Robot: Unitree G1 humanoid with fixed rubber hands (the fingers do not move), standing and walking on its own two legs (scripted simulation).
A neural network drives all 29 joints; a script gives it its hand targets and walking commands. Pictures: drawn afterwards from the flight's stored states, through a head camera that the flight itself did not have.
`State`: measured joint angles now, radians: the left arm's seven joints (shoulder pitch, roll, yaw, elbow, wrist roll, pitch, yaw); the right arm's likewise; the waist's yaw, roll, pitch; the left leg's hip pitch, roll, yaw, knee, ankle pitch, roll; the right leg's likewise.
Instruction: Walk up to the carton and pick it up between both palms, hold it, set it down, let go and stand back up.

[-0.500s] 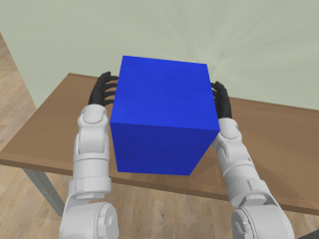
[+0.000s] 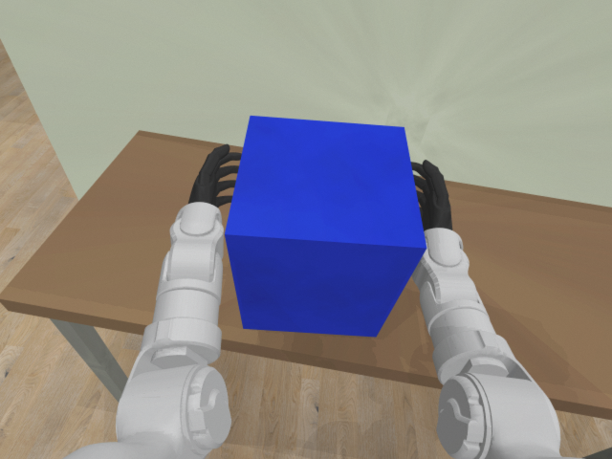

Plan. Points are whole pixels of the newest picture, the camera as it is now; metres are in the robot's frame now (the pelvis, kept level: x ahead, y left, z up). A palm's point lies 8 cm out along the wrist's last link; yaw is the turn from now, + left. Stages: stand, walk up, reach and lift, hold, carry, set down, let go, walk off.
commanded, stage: set down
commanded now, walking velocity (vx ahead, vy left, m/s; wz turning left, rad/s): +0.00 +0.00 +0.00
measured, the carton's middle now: (318, 235) +0.41 +0.00 +0.07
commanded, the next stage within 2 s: none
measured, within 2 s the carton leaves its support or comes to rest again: neither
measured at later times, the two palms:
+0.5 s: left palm (205, 204) +0.41 +0.16 +0.12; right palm (428, 219) +0.40 -0.14 +0.13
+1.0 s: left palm (212, 213) +0.42 +0.16 +0.08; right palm (419, 226) +0.42 -0.14 +0.10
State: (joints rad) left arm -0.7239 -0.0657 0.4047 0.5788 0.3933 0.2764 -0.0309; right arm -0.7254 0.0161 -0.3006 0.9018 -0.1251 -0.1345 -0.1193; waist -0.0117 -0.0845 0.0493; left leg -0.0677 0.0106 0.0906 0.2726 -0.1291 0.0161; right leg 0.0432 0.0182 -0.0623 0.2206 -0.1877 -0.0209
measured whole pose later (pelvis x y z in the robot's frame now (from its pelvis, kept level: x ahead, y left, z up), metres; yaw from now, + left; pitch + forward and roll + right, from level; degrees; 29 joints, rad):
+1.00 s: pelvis +0.01 +0.00 +0.00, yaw -2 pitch +6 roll +0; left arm -0.82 -0.06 0.53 0.85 0.41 0.09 -0.03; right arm -0.78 0.10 -0.62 0.89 -0.40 -0.15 -0.03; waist 0.03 -0.07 -0.04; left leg -0.25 0.01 0.12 0.27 -0.12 0.02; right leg -0.17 0.02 -0.04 0.25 -0.18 -0.02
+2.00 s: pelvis +0.00 +0.01 +0.00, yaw -1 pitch +10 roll +0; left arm -0.86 -0.05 0.62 0.99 0.48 -0.05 -0.03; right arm -0.78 0.14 -0.76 0.88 -0.55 -0.20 0.00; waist 0.02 -0.07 -0.06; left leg -0.37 0.01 0.12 0.27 -0.09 0.03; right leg -0.29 0.01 -0.04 0.27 -0.17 -0.01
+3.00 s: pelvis +0.00 +0.01 +0.00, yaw -1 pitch +10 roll +0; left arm -0.86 -0.08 0.69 0.94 0.55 -0.10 -0.05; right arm -0.77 0.16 -0.75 0.82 -0.56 -0.19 0.02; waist 0.01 -0.07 -0.03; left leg -0.38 0.01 0.12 0.29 -0.10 0.04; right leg -0.30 0.01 -0.05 0.30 -0.18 -0.01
